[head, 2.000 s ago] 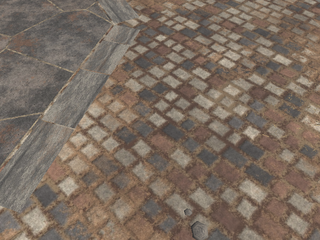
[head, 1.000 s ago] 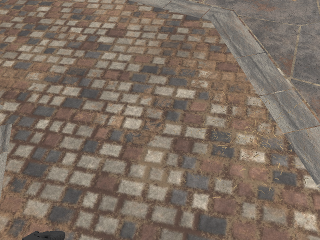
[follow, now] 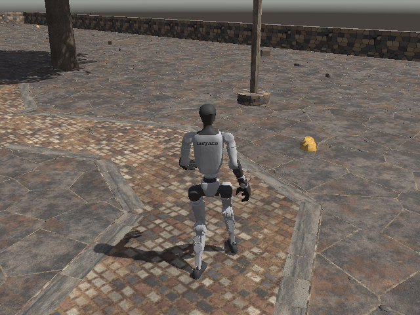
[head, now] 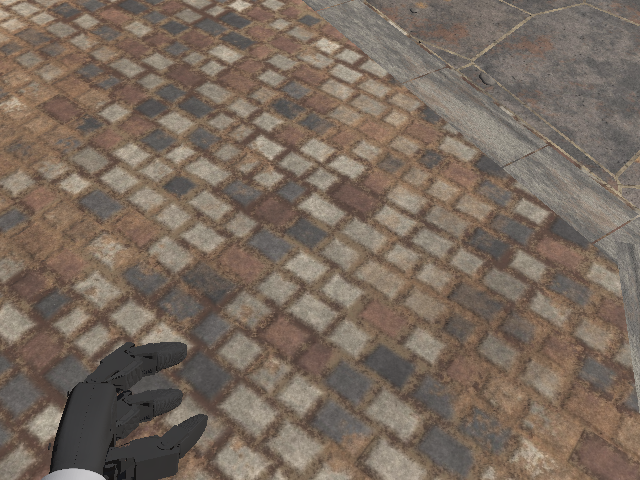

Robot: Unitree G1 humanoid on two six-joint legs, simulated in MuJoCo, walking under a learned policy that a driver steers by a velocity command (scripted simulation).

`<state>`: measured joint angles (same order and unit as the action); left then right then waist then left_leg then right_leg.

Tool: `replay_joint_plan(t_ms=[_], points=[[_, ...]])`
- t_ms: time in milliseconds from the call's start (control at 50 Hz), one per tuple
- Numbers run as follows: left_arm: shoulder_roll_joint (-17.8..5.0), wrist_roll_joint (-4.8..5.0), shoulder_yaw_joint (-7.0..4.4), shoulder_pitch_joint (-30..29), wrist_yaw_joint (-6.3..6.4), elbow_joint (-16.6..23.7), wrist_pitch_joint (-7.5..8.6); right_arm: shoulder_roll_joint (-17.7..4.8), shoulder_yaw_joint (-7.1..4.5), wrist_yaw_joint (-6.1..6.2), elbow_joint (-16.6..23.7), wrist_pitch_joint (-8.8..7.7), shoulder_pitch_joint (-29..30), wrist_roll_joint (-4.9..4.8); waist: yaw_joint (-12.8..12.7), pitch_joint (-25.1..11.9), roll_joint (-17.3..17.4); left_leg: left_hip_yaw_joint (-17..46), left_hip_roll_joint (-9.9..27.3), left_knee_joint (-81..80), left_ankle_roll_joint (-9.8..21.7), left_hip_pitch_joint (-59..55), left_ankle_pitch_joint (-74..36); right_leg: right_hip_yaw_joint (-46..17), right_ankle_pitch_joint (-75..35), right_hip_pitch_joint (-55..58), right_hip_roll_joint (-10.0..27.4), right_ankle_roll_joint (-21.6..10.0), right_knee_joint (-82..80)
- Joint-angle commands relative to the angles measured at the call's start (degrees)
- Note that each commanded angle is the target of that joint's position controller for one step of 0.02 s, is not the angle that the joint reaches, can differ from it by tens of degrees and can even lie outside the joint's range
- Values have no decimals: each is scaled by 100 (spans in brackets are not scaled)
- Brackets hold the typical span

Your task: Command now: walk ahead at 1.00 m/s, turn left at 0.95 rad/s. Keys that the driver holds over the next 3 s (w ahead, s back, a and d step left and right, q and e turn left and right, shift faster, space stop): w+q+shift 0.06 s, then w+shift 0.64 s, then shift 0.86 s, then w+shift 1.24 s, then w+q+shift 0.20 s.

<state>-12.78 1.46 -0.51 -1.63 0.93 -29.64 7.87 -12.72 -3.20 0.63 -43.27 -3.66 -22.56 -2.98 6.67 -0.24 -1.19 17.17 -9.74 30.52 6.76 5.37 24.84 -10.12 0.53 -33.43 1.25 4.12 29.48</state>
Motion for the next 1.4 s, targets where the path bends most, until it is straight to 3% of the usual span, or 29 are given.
replay_joint_plan(t_ms=[20, 40, 60, 80, 100, 140, 220, 400, 460, 500, 520, 540, 560, 600, 660, 740, 840, 920, 940, 960, 980, 1000, 1040, 1080, 1160, 1280, 1320, 1340, 1400], points=[[-1006, 150, -545, 619, 0, 224, 184, -710, -213, 10, 342, 1, 233, 51, -855, -563, 913, 917, 735, 593, 309, 777, -2284, 471, 263, 2467, -240, -263, -390], [-1207, 102, -639, 1998, 17, 0, 198, -481, -116, -56, 566, -8, 553, 204, -1548, -1498, 793, 529, 650, 2258, 99, 1524, -2372, 14, 833, 4250, 448, -609, 164], [-1683, -166, -702, 2907, -14, -160, 159, 180, 89, -107, 827, -62, -98, 114, -1291, -2565, -1393, -208, 23, 4261, -194, 3459, 437, -3078, 3101, 6408, 1979, -1590, -579], [-1591, -157, -702, 2807, -108, -271, 152, -166, 157, -71, 898, -90, -275, -165, -1204, -2339, -2562, -561, 627, 5331, -198, 4708, 493, -4964, 5158, 6434, 2526, -1901, -1205], [-989, -138, -602, 2524, -71, -203, 77, -554, 82, -41, 814, -45, 235, -112, -1407, -1310, -1617, -719, 925, 5671, -208, 5134, -107, -4165, 5112, 5743, 2152, -1690, -1288], [-900, -207, -554, 2534, -89, -529, -41, -572, 81, -94, 1041, -93, 1301, 236, -1425, -255, 47, -1007, 1183, 5263, -169, 4787, -579, -2312, 2856, 4264, 1516, -1425, -1285], [-368, -99, -338, 2283, -240, -982, -28, -254, 149, -217, 1175, -19, 1356, 47, -785, 288, -297, -875, 1458, 4307, -134, 4273, -535, -1054, 1697, 2896, 1158, -1466, -1677], [-1154, 34, -378, 2975, -129, -1634, -62, -417, 241, -436, 1604, -224, 3034, 163, -1068, 921, -130, -1866, 1350, 1033, -200, 3248, -2776, 696, -285, 2845, 1174, -1273, -2682], [-1431, -56, -350, 3170, -103, -1847, -188, -814, 26, -421, 1670, -228, 2665, 157, -629, 261, -888, -2348, 750, 727, 111, 2132, -1929, 1083, -4452, 3732, 1322, -1089, -1404], [-1568, -131, -332, 2948, -17, -1871, -270, -1312, -281, -278, 1110, -104, 398, 124, 679, -875, -1055, -2211, 733, 594, 401, -972, -2017, 1309, -5293, 2495, 1140, -849, 1264], [-948, -342, -166, 2983, 14, -1592, -215, -1886, -402, -156, 714, -29, -729, 160, 674, -1675, 409, -208, 2081, 734, 505, -2926, -1292, 1131, -798, 783, 556, -731, 3709], [-276, 1, 41, 3725, -56, -1542, -2, -1923, -337, -247, 671, -114, -775, 274, 59, -3071, 2037, 3085, 3147, -863, 1361, -3963, 1315, 121, 2625, -582, -309, -722, 5351], [-955, 230, -149, 2854, -53, -1457, 101, -1297, -239, -255, 538, -137, -711, 271, 264, -2170, 1265, 3148, 2935, -1533, 1072, -3313, 1624, -13, 2394, -1260, 39, -853, 5670], [-776, 167, -100, 1827, -41, -1143, 137, -1006, -139, -287, 425, -211, 0, 315, -143, -502, 85, 1463, 2565, -1596, 917, -1212, 61, 319, 1759, -1337, 491, -846, 5185], [-522, 45, -123, 2177, -123, -1265, -151, -410, 1, -337, 338, -288, 676, 386, -922, -37, 477, 323, 2116, -1974, 870, 563, -404, 299, 1412, -506, 899, -766, 4486], [-493, -160, -62, 1201, -105, -924, -242, -669, -31, -214, 93, -372, 570, 311, -933, 856, 225, -830, 1897, -2315, 784, 1346, -2823, 633, 436, -906, 899, -451, 3029], [-350, -182, -5, 35, -439, -627, 35, -1083, -78, -13, -286, -295, -362, 172, -390, 584, 222, -1537, 1605, -2149, 325, 987, -3482, 1186, -2383, 801, 72, -545, 88], [-1001, -249, -277, 1033, -438, -915, -16, -1271, -140, 41, -395, -20, -275, 317, -1036, -158, 633, -1421, 1771, -558, -66, -584, -5169, 1189, -1418, 1573, -439, -828, -156], [-1106, -258, -333, 1871, -405, -1161, -30, -1313, -141, 41, -329, 51, 3, 339, -1551, -543, 604, -1608, 1574, 657, -319, -466, -5418, 1170, -1781, 2391, -302, -909, -257], [-1553, -382, -380, 2384, -350, -1256, -53, -882, -27, 32, -195, 60, -398, 475, -1420, -1444, -302, -1701, 1152, 2667, -568, 685, -3463, 265, -4510, 4149, 814, -1264, 564], [-1542, -514, -303, 2310, -390, -1255, -51, 65, 263, -94, -538, 43, -2054, 297, -736, -2706, -1835, -1071, 200, 5337, -948, 2352, 1403, -2249, -5535, 5937, 2481, -2695, 547], [-1143, -342, -290, 2362, -427, -1170, -121, -599, 169, -139, -814, 44, -2063, 205, -1089, -3468, -945, -291, 371, 5703, -883, 2350, 1280, -2703, -4232, 5870, 2234, -2666, 48], [-752, -153, -150, 1225, -380, -1079, -252, -1081, 16, -18, -237, 157, -219, 207, -948, -1587, 62, -943, 1010, 4774, -900, 2689, 578, -1383, -2577, 3715, 1660, -2122, -532], [-619, -326, -97, 925, -320, -1160, -277, -917, -7, 78, -145, 333, 18, 271, -584, -878, -100, -1061, 1305, 3980, -916, 2121, 175, -788, -2377, 2178, 1282, -1950, -924], [-703, -400, -149, 724, -279, -1344, -285, -356, 136, 184, -246, 423, -60, 331, -357, -974, -370, -1345, 1348, 1997, -982, 1116, -46, 71, -2896, 1320, 1035, -1911, -1147], [-704, -241, -151, 624, -172, -1527, -545, -572, 23, 128, -290, 545, 500, 473, -411, -438, -464, -1609, 1182, 407, -647, 233, -1443, 77, 2692, 391, 692, -1276, -1603], [-477, -262, -76, 905, -153, -1660, -579, -820, 1, 163, -150, 494, 655, 541, -527, -27, -11, -972, 1729, -635, -345, 485, -1081, 293, 3153, 403, 313, -785, -1076], [-447, -220, -109, 1261, -113, -1697, -606, -1146, -82, 181, -216, 471, 933, 467, -960, 100, 882, -821, 1768, -918, -179, 1400, 157, 817, 2555, 1000, -118, -599, -798], [-466, -287, -134, 1240, 13, -1888, -692, -598, 46, 137, -266, 291, 1292, 473, -994, 196, 1054, -897, 1547, -1379, -479, 2214, 661, 973, 1354, 2145, -113, -463, -311]])
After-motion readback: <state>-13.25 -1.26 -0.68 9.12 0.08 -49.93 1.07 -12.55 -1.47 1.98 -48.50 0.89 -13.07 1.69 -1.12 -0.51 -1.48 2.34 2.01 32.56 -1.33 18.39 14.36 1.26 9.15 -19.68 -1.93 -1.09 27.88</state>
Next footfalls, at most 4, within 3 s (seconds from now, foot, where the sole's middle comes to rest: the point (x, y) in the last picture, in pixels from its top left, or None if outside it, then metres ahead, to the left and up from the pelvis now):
0.04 right None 0.23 -0.18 -0.76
0.50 left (190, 442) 0.59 0.20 -0.76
0.94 right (221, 261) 1.06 0.13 -0.76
1.30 left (128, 300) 0.96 0.36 -0.76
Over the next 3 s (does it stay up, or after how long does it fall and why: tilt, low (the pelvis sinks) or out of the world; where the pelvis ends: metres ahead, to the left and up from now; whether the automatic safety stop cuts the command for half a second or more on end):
stays up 1.99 0.42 0.00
